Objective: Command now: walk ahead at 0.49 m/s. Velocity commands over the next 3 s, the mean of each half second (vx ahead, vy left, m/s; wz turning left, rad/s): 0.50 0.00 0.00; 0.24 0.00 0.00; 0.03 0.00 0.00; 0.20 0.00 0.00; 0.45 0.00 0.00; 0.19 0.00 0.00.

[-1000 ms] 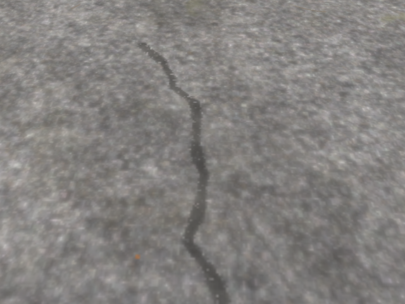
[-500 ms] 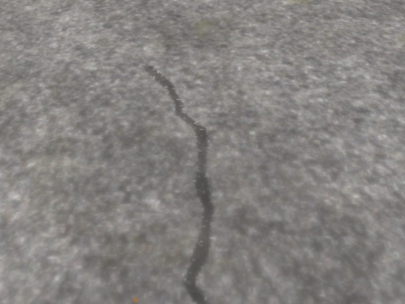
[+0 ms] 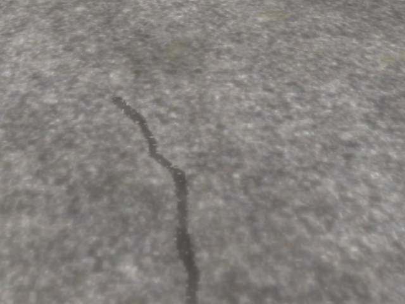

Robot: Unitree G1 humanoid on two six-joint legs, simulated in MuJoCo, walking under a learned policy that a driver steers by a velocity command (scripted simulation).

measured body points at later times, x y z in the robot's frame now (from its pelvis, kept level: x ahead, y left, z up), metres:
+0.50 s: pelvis +0.28 -0.08 +0.00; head +0.29 -0.10 +0.45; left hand +0.33 +0.18 -0.12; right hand +0.37 -0.35 -0.14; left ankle +0.29 +0.08 -0.66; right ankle +0.29 -0.16 -0.74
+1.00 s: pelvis +0.46 -0.04 -0.01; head +0.49 -0.03 +0.44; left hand +0.52 +0.22 -0.16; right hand +0.58 -0.28 -0.14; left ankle +0.56 +0.05 -0.74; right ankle +0.44 -0.19 -0.71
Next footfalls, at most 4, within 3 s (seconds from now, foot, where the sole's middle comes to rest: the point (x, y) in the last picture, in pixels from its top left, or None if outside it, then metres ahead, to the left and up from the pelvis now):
0.30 right None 0.34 -0.17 -0.78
0.78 left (191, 281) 0.60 0.05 -0.78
1.10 right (263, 300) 0.53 -0.19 -0.78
2.36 right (246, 187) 0.99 -0.18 -0.78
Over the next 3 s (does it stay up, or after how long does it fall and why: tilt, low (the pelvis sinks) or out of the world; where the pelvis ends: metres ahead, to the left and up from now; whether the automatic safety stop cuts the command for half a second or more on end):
stays up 1.05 -0.07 -0.01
